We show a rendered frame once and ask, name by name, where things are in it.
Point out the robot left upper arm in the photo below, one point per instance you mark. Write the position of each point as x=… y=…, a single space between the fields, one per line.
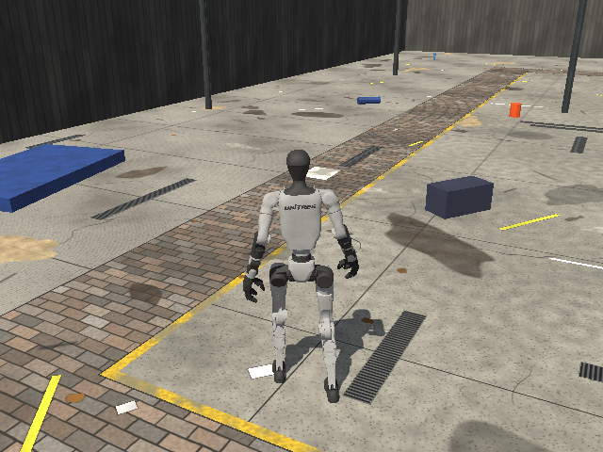
x=270 y=200

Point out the robot left forearm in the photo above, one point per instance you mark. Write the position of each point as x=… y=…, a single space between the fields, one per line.
x=255 y=258

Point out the robot right upper arm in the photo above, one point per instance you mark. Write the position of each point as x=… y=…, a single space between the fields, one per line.
x=329 y=198

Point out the robot right hand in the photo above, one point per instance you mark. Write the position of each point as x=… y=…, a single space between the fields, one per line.
x=353 y=265

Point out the robot right forearm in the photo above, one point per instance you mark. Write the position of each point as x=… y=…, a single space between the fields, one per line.
x=347 y=247

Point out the left robot thigh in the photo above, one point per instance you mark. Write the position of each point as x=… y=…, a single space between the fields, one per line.
x=278 y=278

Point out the robot left hand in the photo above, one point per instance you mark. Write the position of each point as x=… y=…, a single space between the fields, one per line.
x=247 y=287

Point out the left robot shin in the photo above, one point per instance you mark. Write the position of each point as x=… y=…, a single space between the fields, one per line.
x=278 y=339

